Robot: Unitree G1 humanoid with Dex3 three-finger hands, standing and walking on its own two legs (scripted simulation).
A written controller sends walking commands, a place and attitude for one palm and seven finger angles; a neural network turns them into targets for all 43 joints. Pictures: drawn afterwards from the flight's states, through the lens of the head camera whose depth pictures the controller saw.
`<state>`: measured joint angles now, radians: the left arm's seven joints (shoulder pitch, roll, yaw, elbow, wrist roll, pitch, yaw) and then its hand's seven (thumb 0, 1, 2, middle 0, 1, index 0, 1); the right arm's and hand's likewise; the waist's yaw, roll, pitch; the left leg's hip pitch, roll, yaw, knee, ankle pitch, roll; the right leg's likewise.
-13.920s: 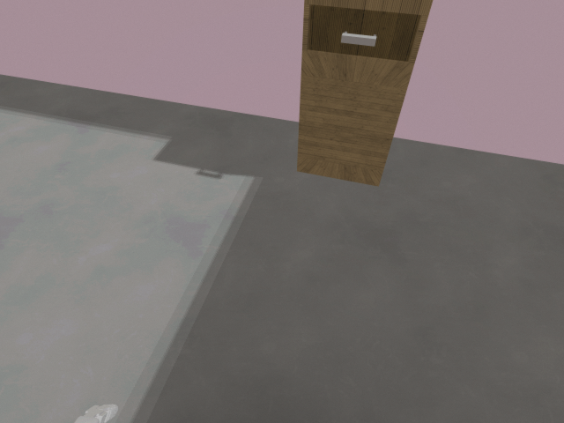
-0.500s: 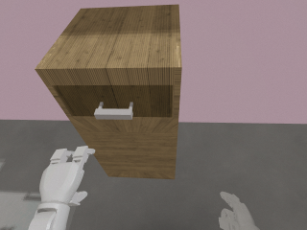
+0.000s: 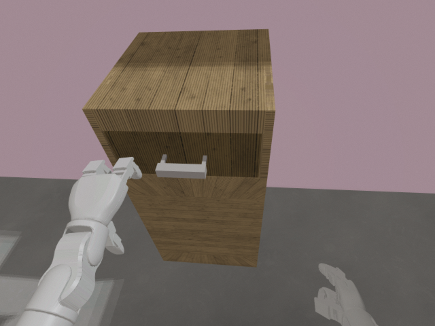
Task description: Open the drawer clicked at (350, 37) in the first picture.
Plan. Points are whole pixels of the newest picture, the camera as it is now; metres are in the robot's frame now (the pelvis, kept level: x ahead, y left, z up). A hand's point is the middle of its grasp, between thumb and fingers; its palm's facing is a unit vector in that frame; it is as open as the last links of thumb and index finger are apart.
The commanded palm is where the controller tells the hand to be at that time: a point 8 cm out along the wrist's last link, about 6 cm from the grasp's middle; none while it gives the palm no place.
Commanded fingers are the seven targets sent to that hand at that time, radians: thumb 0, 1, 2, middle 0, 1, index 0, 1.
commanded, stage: raise the hand with hooked fingers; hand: left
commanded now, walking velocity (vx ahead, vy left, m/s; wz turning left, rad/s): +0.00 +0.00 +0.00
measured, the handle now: (182, 164) +0.49 +0.17 -0.02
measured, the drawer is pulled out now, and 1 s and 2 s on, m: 0.00 0.00 0.00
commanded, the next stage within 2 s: move the hooked fingers above the handle in 0.52 s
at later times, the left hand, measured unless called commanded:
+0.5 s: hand (105, 200) +0.30 +0.25 +0.09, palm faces +0.06 -0.09 -0.99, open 13.9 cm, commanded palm +0.27 +0.26 +0.15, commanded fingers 0.00 -0.50 0.30 -0.30 -1.20 -0.30 -1.20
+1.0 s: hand (134, 188) +0.33 +0.21 +0.08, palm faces +0.04 -0.07 -1.00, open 13.9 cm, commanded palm +0.31 +0.23 +0.13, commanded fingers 0.00 -0.50 0.30 -0.30 -1.20 -0.30 -1.20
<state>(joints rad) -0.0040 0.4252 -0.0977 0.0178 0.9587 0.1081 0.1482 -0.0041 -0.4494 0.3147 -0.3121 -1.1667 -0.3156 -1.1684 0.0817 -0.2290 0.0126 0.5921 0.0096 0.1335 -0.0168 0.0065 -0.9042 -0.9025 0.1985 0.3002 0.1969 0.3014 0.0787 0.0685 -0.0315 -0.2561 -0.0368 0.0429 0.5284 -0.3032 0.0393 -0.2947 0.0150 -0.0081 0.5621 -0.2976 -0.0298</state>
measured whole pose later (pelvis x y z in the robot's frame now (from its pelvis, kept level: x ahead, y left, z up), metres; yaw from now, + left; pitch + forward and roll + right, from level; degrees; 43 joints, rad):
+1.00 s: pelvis -0.01 +0.00 +0.00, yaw +1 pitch +4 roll +1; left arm -0.25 0.42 -0.14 0.23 0.97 0.02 0.12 0.00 -0.49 0.30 -0.32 -1.20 -0.32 -1.20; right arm 0.13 -0.24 0.00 0.63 0.02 0.12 -0.02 0.01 -0.90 -0.90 0.20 0.30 0.20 0.30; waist 0.07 0.07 -0.02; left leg -0.30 -0.04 0.03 0.50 -0.27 0.04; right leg -0.33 0.01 -0.02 0.54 -0.27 -0.03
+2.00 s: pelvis +0.01 +0.00 -0.01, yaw +0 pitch +12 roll +0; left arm -0.62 0.36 -0.15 0.77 1.04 0.00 0.26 0.00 -0.49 0.30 -0.31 -1.20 -0.32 -1.20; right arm 0.27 -0.25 -0.05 0.68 0.03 0.13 -0.02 0.00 -0.90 -0.90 0.20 0.30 0.20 0.30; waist -0.02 0.05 -0.10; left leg -0.49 -0.03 0.04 0.63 -0.34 0.04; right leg -0.52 0.02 -0.01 0.65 -0.33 -0.03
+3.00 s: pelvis -0.02 -0.01 -0.01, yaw +1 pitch +13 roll +0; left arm -0.84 0.36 -0.19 1.05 1.04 0.04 0.32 0.00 -0.49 0.30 -0.38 -1.21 -0.35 -1.24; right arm 0.30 -0.26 -0.03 0.69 0.03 0.08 -0.04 0.00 -0.90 -0.90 0.20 0.30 0.20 0.30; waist -0.08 0.04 -0.10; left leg -0.58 -0.03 0.02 0.67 -0.32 0.03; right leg -0.60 0.02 -0.04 0.67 -0.30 -0.04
